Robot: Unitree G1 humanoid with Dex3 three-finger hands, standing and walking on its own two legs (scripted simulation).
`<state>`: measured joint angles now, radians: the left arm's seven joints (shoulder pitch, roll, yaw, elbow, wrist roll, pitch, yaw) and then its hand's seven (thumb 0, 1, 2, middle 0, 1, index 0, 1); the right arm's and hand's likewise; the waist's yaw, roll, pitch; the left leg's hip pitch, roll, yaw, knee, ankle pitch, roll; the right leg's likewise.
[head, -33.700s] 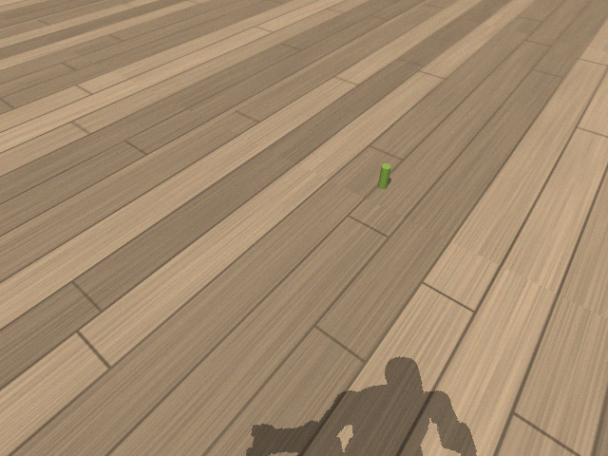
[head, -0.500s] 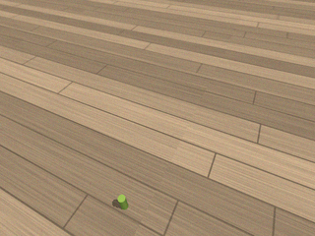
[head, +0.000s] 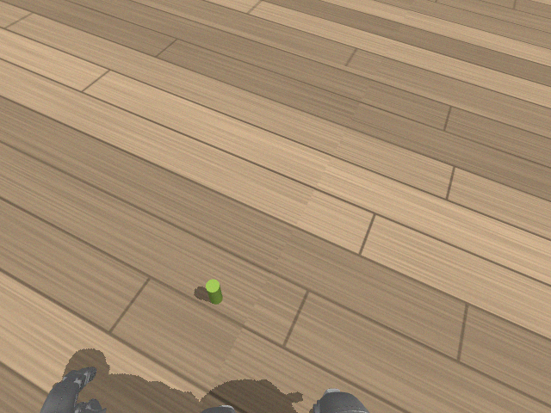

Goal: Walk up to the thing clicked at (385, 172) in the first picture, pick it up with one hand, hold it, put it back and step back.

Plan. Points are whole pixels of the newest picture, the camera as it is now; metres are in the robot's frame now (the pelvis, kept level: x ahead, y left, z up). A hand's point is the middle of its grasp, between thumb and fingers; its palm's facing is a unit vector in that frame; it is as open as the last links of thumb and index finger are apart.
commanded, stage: step back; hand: left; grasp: from above
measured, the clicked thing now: (214, 292) +0.52 +0.17 -0.69
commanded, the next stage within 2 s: none
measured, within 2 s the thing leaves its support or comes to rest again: neither
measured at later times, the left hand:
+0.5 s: hand out of the picture +0.03 +0.27 -0.14, palm faces -0.11 -0.91 -0.40, open 7.4 cm
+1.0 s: hand out of the picture -0.10 +0.30 -0.14, palm faces -0.06 -0.94 -0.34, open 7.4 cm
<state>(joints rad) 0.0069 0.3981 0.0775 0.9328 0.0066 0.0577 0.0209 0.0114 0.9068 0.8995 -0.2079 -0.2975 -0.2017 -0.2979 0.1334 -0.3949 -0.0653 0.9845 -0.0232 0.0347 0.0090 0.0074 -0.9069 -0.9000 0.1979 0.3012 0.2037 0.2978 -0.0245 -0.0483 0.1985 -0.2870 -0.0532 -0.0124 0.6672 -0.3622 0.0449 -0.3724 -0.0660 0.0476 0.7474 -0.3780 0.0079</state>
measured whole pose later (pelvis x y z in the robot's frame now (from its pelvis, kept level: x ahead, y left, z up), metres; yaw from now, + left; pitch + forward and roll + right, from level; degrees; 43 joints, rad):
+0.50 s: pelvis -0.09 +0.01 +0.00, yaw -6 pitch -4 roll +0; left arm 0.17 0.35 0.07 0.87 0.03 0.04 0.00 0.01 0.91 0.90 -0.21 -0.30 -0.20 -0.30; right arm 0.10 -0.36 -0.05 0.90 0.00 0.05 -0.01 0.01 -0.90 -0.90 0.20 0.30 0.21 0.30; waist 0.00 0.03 0.17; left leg -0.41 -0.05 0.01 0.84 -0.44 0.02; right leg -0.25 0.04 0.04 0.66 -0.35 -0.03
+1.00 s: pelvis -0.22 +0.04 +0.01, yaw -5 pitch -2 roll -2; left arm 0.17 0.40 0.10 0.80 0.01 0.08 0.00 0.01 0.91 0.90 -0.21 -0.30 -0.20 -0.30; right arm 0.15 -0.35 -0.03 0.85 -0.03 0.01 -0.02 0.01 -0.90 -0.90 0.20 0.30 0.21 0.30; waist 0.01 -0.05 0.16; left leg -0.30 0.02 -0.02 0.56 -0.23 0.02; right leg -0.43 0.11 0.18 1.19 -0.48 0.01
